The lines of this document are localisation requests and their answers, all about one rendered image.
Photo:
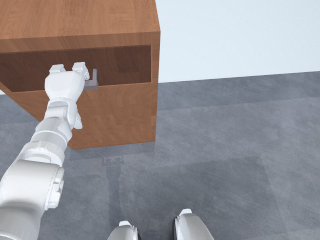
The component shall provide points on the cabinet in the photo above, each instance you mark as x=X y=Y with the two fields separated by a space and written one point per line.
x=111 y=115

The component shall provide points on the left robot forearm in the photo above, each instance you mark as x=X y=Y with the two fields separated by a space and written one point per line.
x=51 y=136

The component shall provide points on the robot left hand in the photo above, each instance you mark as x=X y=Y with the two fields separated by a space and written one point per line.
x=67 y=84

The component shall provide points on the handle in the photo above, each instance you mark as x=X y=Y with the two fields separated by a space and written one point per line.
x=91 y=84

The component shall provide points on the left robot upper arm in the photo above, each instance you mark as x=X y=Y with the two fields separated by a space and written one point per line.
x=32 y=187

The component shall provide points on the left robot shin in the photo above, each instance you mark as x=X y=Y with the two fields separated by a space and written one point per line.
x=125 y=222

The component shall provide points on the robot right thigh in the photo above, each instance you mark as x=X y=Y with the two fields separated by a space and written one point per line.
x=190 y=227

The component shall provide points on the drawer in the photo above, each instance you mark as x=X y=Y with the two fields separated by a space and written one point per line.
x=116 y=65

